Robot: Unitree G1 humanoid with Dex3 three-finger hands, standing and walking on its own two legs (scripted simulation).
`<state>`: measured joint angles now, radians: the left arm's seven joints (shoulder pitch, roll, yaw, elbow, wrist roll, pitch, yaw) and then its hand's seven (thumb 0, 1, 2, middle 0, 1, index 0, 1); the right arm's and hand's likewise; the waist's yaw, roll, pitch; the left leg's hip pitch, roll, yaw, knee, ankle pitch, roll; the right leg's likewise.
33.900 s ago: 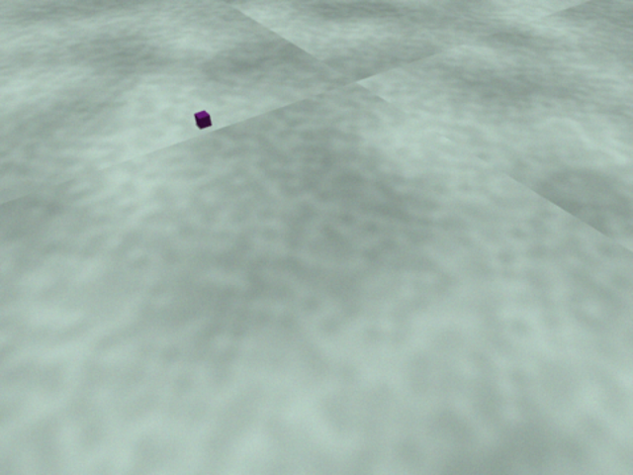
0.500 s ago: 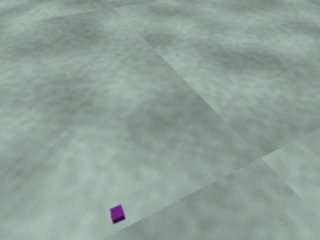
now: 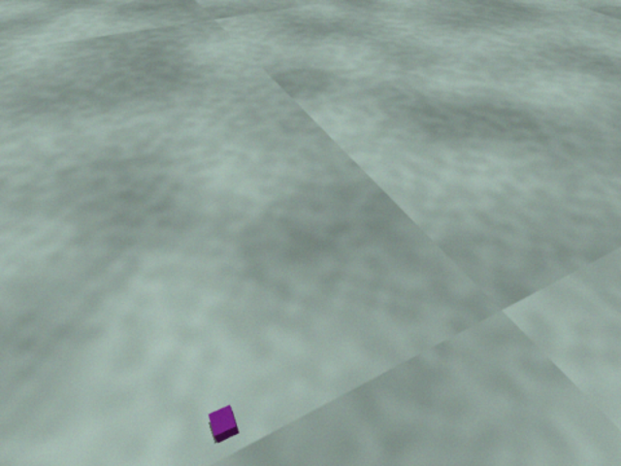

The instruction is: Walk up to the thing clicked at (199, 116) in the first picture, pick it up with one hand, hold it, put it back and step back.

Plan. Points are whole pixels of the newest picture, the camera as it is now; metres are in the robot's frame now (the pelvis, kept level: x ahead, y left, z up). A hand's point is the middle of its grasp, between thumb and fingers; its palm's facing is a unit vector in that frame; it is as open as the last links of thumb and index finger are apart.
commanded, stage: stand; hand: left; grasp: from above
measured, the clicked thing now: (223, 423) +0.41 +0.25 -0.75
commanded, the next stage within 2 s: step back in 0.64 s
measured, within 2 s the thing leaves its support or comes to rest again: neither
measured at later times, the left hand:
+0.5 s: hand out of the picture +0.00 +0.21 -0.18, palm faces +0.02 -0.97 -0.26, open 7.4 cm
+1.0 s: hand out of the picture +0.04 +0.26 -0.16, palm faces -0.01 -0.89 -0.45, open 7.4 cm
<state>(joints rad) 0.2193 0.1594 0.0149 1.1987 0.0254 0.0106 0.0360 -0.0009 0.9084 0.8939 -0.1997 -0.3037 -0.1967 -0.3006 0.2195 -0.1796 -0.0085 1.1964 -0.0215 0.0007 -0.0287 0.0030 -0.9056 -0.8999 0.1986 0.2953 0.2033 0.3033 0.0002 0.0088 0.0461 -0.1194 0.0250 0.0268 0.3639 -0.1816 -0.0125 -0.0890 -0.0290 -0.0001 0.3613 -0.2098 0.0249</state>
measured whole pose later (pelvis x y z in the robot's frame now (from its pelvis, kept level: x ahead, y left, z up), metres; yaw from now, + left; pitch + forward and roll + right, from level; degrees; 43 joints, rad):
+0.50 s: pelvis -0.01 +0.00 +0.00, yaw +0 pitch -4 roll +0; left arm 0.24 0.21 0.03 1.15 0.03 0.00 0.03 0.00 0.91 0.89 -0.20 -0.30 -0.20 -0.30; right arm 0.23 -0.22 -0.03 1.14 -0.03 0.00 -0.02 0.00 -0.91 -0.90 0.20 0.30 0.20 0.30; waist 0.00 0.00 0.06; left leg -0.15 0.02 0.03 0.40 -0.19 0.00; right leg -0.11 -0.03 0.00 0.39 -0.21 0.03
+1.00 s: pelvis -0.06 -0.02 -0.02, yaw +0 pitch -2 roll +1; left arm 0.10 0.37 0.07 0.95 0.04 0.03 0.01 0.00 0.91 0.89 -0.20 -0.30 -0.20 -0.30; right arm 0.05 -0.44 -0.07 0.95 0.01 0.06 -0.01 0.00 -0.91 -0.90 0.20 0.30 0.20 0.30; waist 0.02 0.04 0.17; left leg -0.48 -0.10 -0.11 1.13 -0.48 0.01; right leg -0.36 -0.02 0.00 0.65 -0.25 -0.02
